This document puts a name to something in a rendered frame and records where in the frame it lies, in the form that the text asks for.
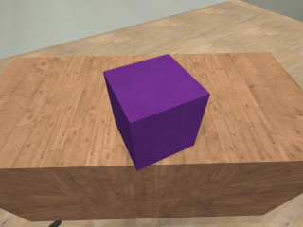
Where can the pedestal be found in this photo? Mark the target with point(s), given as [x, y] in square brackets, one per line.
[62, 156]

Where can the carton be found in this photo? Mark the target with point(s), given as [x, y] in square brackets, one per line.
[158, 108]

